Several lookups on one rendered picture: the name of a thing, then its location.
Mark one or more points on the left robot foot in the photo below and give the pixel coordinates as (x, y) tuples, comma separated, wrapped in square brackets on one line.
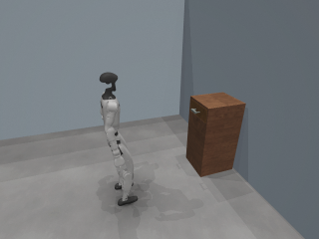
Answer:
[(118, 186)]

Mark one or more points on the robot right upper arm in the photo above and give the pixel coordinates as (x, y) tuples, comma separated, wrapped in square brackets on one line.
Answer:
[(111, 109)]

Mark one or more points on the robot right hand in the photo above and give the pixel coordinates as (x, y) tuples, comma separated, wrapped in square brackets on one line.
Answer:
[(119, 161)]

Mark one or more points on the cabinet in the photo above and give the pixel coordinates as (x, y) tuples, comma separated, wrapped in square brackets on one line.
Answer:
[(211, 145)]

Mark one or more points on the handle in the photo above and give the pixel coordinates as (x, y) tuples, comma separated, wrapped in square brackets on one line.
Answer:
[(194, 111)]

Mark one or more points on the drawer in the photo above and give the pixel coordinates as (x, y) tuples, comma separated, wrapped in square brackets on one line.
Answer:
[(203, 112)]

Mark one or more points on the humanoid robot torso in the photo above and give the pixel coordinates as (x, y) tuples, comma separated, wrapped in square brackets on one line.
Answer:
[(116, 124)]

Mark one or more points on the right robot forearm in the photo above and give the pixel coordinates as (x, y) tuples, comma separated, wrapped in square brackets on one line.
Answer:
[(111, 138)]

